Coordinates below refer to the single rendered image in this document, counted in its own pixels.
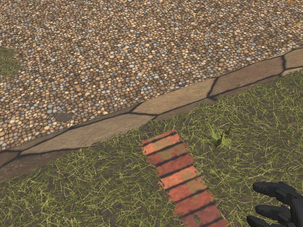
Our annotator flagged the right robot hand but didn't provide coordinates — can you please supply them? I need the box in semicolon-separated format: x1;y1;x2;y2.
246;181;303;227

